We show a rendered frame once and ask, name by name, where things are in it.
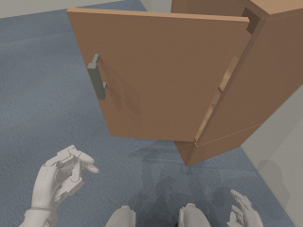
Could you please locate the robot left hand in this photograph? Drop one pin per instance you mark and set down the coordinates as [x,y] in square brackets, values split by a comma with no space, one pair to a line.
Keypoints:
[47,193]

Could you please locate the right robot thigh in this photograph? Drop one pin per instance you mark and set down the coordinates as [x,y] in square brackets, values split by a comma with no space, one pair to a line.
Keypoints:
[190,216]

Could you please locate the handle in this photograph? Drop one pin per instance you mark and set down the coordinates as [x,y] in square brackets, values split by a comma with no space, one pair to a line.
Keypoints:
[95,77]

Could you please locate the right robot shin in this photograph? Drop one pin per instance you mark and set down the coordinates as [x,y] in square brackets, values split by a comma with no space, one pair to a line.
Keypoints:
[191,205]

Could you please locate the robot right hand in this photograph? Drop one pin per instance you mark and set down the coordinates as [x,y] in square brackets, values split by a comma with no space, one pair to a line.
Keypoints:
[247,216]

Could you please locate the left robot forearm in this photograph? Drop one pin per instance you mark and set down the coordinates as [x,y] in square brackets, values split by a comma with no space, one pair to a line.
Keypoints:
[40,217]

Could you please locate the cupboard door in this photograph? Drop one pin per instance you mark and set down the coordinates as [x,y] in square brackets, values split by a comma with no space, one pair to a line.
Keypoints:
[162,69]

